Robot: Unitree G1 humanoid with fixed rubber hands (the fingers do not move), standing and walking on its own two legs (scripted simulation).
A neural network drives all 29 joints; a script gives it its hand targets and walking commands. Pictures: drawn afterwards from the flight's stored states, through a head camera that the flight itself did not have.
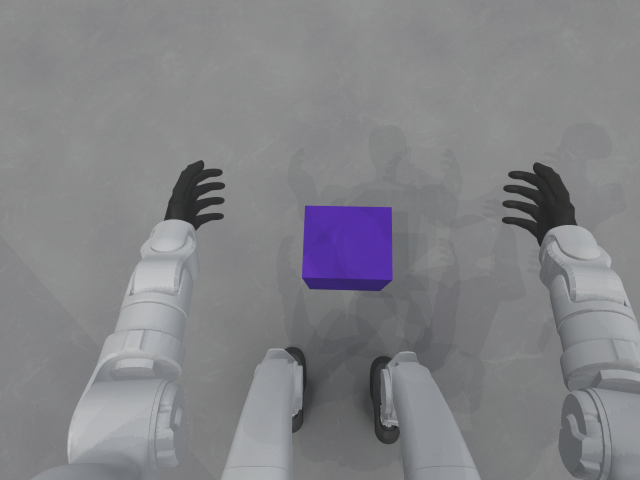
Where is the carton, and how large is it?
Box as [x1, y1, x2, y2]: [302, 206, 392, 290]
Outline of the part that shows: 305,206 302,277 309,288 380,290 392,279 391,207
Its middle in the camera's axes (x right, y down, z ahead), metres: +0.06 +0.04 +0.96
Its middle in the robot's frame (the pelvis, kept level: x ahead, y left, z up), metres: +0.46 -0.01 -0.56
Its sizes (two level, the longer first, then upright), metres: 0.192 0.161 0.245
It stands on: the floor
